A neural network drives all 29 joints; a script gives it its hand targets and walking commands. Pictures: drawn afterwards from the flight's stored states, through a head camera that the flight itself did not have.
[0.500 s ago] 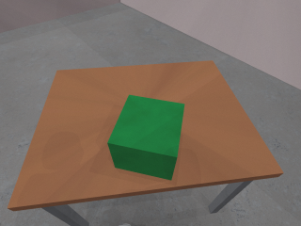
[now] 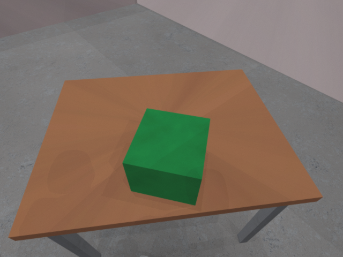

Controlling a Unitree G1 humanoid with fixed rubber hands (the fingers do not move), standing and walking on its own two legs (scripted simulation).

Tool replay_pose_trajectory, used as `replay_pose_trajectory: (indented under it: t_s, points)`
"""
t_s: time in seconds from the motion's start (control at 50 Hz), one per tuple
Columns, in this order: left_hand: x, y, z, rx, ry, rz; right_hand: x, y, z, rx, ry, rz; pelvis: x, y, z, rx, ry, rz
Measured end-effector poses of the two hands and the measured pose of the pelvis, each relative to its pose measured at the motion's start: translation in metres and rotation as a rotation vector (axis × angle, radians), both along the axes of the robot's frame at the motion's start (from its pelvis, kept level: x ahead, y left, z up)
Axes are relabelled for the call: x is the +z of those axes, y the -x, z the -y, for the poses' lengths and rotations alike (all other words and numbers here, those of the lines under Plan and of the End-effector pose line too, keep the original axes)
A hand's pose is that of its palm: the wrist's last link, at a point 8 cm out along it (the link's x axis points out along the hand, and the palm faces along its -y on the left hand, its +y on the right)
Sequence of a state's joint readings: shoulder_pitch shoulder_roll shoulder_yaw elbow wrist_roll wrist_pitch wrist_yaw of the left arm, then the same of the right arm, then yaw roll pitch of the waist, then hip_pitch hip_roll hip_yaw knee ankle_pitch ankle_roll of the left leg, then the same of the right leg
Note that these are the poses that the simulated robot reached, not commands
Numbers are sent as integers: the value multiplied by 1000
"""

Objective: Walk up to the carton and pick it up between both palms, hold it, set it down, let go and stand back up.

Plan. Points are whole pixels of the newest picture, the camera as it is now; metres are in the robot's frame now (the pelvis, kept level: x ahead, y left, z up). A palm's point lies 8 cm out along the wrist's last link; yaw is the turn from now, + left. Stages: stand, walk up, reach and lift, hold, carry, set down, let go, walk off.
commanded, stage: walk up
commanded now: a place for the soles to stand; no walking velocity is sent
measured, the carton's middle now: (170, 155) +0.41 +0.02 -0.03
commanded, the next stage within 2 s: reach and lift in 1.02 s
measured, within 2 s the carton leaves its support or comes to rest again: neither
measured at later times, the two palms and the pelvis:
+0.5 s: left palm out of the picture +0.07 +0.32 -0.10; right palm out of the picture +0.05 -0.31 -0.09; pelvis -0.01 +0.00 +0.00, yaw +0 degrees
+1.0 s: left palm out of the picture +0.08 +0.32 -0.10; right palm out of the picture +0.07 -0.31 -0.09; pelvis +0.00 +0.00 +0.00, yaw +0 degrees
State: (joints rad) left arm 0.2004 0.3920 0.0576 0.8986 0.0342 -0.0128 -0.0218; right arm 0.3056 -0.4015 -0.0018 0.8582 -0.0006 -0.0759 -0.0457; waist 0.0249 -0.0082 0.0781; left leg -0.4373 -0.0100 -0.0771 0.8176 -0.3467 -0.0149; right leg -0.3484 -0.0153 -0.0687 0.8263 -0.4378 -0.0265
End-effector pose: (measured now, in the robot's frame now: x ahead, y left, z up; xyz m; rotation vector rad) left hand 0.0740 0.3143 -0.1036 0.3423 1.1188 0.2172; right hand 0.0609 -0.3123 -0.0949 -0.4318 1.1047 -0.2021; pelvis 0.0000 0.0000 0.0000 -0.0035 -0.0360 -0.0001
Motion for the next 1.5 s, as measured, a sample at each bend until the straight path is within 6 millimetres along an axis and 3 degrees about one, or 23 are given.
replay_pose_trajectory:
  t_s: [0.54,1.02,1.1,1.22,1.36,1.5]
  points:
    - [2,5,-1,2,0,-10,0,7,-1,-5,-7,5,1,6,-1,3,0,7]
    - [2,-2,-3,10,0,-12,0,-7,-4,8,-8,-8,2,-5,-2,6,1,-10]
    - [1,-21,-3,40,-33,-124,0,-22,-3,39,-35,60,-2,-2,-4,6,3,2]
    - [13,-95,22,-37,3,-13,9,-56,-4,41,-41,173,-4,-1,-5,6,5,12]
    - [14,-92,26,-54,18,13,15,-66,-6,61,-22,237,-4,-1,-3,6,4,21]
    - [24,-82,33,-73,51,100,27,-63,-23,49,-39,304,4,7,-5,6,4,66]
